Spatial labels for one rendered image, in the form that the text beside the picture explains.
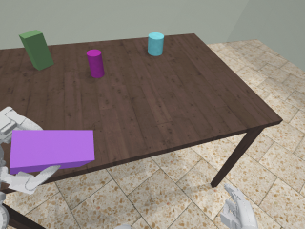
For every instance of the table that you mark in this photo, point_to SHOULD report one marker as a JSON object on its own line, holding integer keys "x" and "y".
{"x": 144, "y": 105}

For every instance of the robot left forearm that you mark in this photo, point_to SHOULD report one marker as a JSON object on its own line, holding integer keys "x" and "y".
{"x": 4, "y": 214}

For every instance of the right robot hand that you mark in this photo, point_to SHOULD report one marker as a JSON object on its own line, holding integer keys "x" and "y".
{"x": 242, "y": 211}

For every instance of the left robot hand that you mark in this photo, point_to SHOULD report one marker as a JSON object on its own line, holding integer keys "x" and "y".
{"x": 23, "y": 182}

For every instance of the sponge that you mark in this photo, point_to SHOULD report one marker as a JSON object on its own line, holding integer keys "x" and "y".
{"x": 36, "y": 150}

